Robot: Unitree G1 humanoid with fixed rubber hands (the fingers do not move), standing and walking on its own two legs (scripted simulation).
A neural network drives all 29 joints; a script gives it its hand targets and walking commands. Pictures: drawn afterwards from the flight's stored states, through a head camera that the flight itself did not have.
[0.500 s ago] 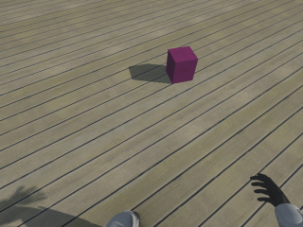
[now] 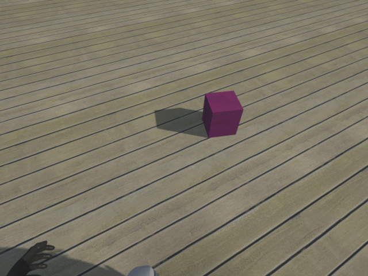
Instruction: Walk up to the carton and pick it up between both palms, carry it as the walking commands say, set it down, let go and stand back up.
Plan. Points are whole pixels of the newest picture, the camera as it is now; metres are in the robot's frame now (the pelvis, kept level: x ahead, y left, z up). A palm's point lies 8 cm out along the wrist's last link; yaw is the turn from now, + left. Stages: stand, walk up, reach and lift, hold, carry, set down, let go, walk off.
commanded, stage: walk up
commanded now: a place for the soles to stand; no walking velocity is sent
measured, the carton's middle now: (220, 114) +1.24 -0.25 -0.63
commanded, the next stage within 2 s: none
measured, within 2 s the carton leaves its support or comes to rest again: neither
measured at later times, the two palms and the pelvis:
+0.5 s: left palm (96, 192) +0.33 +0.25 -0.08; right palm out of the picture +0.32 -0.47 -0.06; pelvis +0.23 -0.10 -0.02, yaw +5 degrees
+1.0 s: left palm (138, 143) +0.52 +0.16 -0.09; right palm (365, 137) +0.53 -0.55 -0.04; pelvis +0.43 -0.18 -0.01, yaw +8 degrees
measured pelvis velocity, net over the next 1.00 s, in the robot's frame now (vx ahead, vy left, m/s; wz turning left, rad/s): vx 0.43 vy -0.18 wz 0.14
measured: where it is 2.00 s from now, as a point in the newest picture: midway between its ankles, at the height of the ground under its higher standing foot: (238, 178)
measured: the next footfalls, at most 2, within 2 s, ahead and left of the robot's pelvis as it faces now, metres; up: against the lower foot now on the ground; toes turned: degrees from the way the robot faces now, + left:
left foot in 0.14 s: +0.21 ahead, +0.09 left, +0.00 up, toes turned +8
right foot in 0.46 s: +0.38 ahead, -0.24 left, +0.00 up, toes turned -1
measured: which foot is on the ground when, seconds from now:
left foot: up 0.00-0.12, down 0.14-0.46, up 0.48-0.72, down 0.74-1.00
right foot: down 0.00-0.14, up 0.16-0.44, down 0.46-0.74, up 0.76-1.00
